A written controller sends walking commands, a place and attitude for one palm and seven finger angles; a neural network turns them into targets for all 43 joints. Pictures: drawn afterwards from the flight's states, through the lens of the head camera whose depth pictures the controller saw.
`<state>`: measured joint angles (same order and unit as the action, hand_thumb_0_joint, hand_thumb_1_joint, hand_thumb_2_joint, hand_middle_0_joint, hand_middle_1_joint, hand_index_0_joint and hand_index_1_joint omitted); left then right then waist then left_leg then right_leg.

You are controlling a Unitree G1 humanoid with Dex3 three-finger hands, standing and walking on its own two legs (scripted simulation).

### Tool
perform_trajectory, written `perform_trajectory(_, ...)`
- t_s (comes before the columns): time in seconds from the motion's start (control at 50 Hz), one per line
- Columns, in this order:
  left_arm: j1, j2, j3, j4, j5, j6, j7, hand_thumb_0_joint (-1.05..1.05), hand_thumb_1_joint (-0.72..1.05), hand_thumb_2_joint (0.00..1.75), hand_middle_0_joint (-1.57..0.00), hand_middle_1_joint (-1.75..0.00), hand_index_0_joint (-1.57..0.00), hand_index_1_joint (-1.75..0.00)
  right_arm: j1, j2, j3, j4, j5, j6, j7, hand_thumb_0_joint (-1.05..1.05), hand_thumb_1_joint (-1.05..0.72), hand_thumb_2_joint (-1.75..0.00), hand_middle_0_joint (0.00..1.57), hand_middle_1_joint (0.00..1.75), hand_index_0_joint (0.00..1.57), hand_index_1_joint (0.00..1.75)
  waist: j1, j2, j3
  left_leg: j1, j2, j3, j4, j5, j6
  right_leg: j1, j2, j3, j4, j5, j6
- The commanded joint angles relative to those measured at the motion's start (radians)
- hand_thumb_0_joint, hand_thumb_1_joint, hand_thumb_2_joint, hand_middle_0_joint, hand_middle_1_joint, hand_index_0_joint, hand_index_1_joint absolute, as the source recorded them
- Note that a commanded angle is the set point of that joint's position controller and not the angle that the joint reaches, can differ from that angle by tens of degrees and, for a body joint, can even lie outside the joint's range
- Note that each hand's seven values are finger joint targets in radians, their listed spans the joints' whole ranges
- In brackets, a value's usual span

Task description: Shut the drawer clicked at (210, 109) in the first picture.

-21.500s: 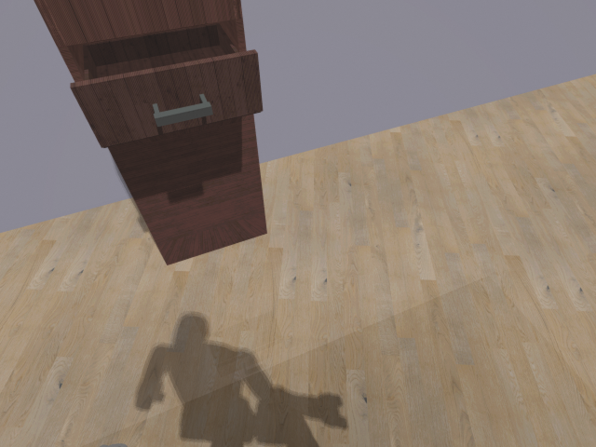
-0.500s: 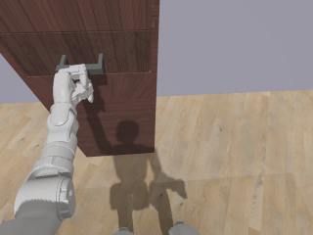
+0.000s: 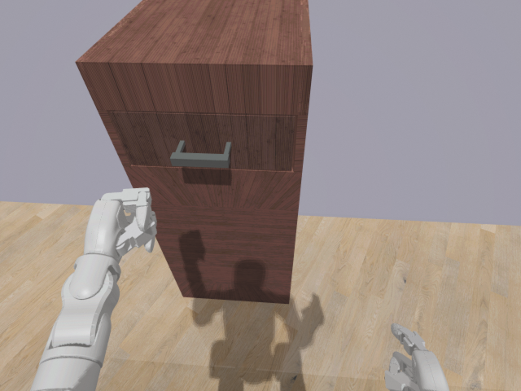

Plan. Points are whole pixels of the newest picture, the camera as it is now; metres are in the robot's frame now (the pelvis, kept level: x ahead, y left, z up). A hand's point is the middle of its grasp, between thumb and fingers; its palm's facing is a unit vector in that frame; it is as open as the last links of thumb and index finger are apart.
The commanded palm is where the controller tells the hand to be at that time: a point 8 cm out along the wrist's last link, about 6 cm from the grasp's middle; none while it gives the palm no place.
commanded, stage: draw the hand back to the body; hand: left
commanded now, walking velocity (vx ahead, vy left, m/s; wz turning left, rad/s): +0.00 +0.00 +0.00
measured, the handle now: (202, 153) +0.57 +0.17 +0.05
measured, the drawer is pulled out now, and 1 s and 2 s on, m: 0.00 0.00 0.00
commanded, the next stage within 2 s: step back with the hand held close in 0.78 s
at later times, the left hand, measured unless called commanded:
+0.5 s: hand (58, 279) +0.20 +0.24 +0.16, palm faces +0.35 -0.88 -0.33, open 3.2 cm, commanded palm +0.15 +0.29 +0.18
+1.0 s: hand (23, 295) +0.18 +0.25 +0.18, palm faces +0.42 -0.82 -0.39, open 3.2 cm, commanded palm +0.12 +0.29 +0.19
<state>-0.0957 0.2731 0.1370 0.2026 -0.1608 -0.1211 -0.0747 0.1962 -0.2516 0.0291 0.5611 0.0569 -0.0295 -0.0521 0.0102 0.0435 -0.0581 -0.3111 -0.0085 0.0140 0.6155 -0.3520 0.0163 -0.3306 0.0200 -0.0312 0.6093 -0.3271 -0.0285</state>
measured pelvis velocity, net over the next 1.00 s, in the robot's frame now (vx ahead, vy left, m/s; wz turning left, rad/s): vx -0.01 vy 0.01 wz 0.00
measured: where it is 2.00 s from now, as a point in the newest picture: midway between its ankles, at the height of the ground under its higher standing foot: outside the picture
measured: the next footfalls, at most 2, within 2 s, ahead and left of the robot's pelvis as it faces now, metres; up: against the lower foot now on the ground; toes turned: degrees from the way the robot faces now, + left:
none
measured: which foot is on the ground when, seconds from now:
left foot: down 0.00-1.00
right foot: down 0.00-1.00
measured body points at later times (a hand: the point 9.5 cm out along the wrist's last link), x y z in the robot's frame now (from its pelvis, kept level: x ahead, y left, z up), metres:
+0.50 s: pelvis +0.00 +0.02 +0.02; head -0.03 -0.01 +0.46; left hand +0.18 +0.29 +0.18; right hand +0.18 -0.20 -0.07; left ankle -0.02 +0.11 -0.73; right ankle -0.01 -0.10 -0.73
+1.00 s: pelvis -0.01 +0.01 +0.02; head -0.03 -0.01 +0.46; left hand +0.15 +0.30 +0.20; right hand +0.18 -0.20 -0.07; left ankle -0.02 +0.11 -0.73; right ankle -0.01 -0.10 -0.73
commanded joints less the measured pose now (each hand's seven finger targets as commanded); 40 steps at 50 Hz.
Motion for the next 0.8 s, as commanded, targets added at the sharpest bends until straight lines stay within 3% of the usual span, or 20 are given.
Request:
perform_trajectory(0.0,-0.131,0.174,0.062,-0.352,0.053,-0.021,0.119,0.00,0.90,0.90,-1.40,-1.60,-1.40,-1.60,-0.094,-0.093,-0.030,-0.129,-0.017,-0.034,-0.025,0.00,-0.90,-0.90,0.20,0.30,0.20,0.30,0.005,-0.067,-0.147,0.117,0.016,-0.006,-0.161,0.269,0.024,0.187,-0.031,0.037,-0.158,0.294,0.007)
perform_trajectory(0.04,-0.124,0.159,0.048,-0.405,0.068,-0.012,0.138,0.00,0.90,0.90,-1.40,-1.60,-1.40,-1.60,-0.110,-0.085,-0.023,-0.127,-0.020,-0.033,-0.026,0.00,-0.90,-0.90,0.20,0.30,0.20,0.30,0.001,-0.026,-0.110,0.149,0.015,-0.009,-0.192,0.259,0.019,0.186,-0.029,0.032,-0.185,0.268,0.005)
perform_trajectory(0.08,-0.098,0.172,0.057,-0.438,0.077,-0.007,0.152,0.00,0.90,0.90,-1.40,-1.60,-1.40,-1.60,-0.121,-0.088,-0.020,-0.119,-0.027,-0.036,-0.028,0.00,-0.90,-0.90,0.20,0.30,0.20,0.30,0.005,-0.024,-0.078,0.171,0.017,-0.012,-0.217,0.244,0.021,0.187,-0.022,0.029,-0.216,0.233,0.003)
perform_trajectory(0.16,0.001,0.162,0.066,-0.543,0.087,-0.007,0.170,0.00,0.90,0.90,-1.40,-1.60,-1.40,-1.60,-0.132,-0.076,-0.014,-0.119,-0.039,-0.050,-0.025,0.00,-0.90,-0.90,0.20,0.30,0.20,0.30,0.015,0.038,-0.083,0.227,0.017,-0.019,-0.248,0.292,0.013,0.233,-0.023,0.021,-0.234,0.265,-0.002)
perform_trajectory(0.2,0.076,0.172,0.088,-0.576,0.088,-0.007,0.174,0.00,0.90,0.90,-1.40,-1.60,-1.40,-1.60,-0.134,-0.076,-0.017,-0.117,-0.044,-0.057,-0.023,0.00,-0.90,-0.90,0.20,0.30,0.20,0.30,0.021,0.001,-0.073,0.230,0.019,-0.022,-0.258,0.308,0.014,0.252,-0.021,0.019,-0.242,0.273,-0.001)
perform_trajectory(0.28,0.220,0.175,0.117,-0.635,0.090,-0.007,0.175,0.00,0.90,0.90,-1.40,-1.60,-1.40,-1.60,-0.139,-0.077,-0.022,-0.113,-0.049,-0.064,-0.014,0.00,-0.90,-0.90,0.20,0.30,0.20,0.30,0.032,-0.012,-0.039,0.230,0.023,-0.024,-0.261,0.358,0.009,0.263,-0.016,0.015,-0.250,0.303,-0.001)
perform_trajectory(0.5,0.485,0.206,0.220,-0.848,0.089,-0.028,0.191,0.00,0.90,0.90,-1.40,-1.60,-1.40,-1.60,-0.137,-0.071,-0.035,-0.120,-0.049,-0.101,-0.009,0.00,-0.90,-0.90,0.20,0.30,0.20,0.30,0.048,0.029,0.007,0.197,0.031,-0.036,-0.265,0.322,-0.002,0.260,-0.019,0.014,-0.247,0.249,0.000)
perform_trajectory(0.58,0.572,0.236,0.274,-0.892,0.088,-0.035,0.198,0.00,0.90,0.90,-1.40,-1.60,-1.40,-1.60,-0.136,-0.074,-0.042,-0.121,-0.047,-0.121,-0.018,0.00,-0.90,-0.90,0.20,0.30,0.20,0.30,0.059,0.006,0.032,0.185,0.034,-0.035,-0.261,0.273,0.000,0.236,-0.012,0.019,-0.264,0.209,0.001)
perform_trajectory(0.62,0.540,0.190,0.226,-0.870,0.094,-0.036,0.197,0.00,0.90,0.90,-1.40,-1.60,-1.40,-1.60,-0.125,-0.073,-0.039,-0.107,-0.049,-0.126,-0.019,0.00,-0.90,-0.90,0.20,0.30,0.20,0.30,0.040,0.007,0.079,0.173,0.032,-0.040,-0.267,0.244,0.000,0.208,-0.016,0.016,-0.261,0.179,0.001)
perform_trajectory(0.68,0.508,0.195,0.222,-0.860,0.101,-0.033,0.203,0.00,0.90,0.90,-1.40,-1.60,-1.40,-1.60,-0.122,-0.081,-0.044,-0.101,-0.049,-0.135,-0.026,0.00,-0.90,-0.90,0.20,0.30,0.20,0.30,0.038,0.002,0.088,0.183,0.032,-0.039,-0.268,0.199,0.008,0.184,-0.017,0.021,-0.275,0.138,0.003)
perform_trajectory(0.78,0.504,0.215,0.242,-0.880,0.102,-0.039,0.210,0.00,0.90,0.90,-1.40,-1.60,-1.40,-1.60,-0.124,-0.077,-0.040,-0.097,-0.054,-0.145,-0.030,0.00,-0.90,-0.90,0.20,0.30,0.20,0.30,0.052,0.015,0.041,0.192,0.026,-0.039,-0.263,0.229,0.008,0.224,-0.020,0.025,-0.267,0.162,-0.001)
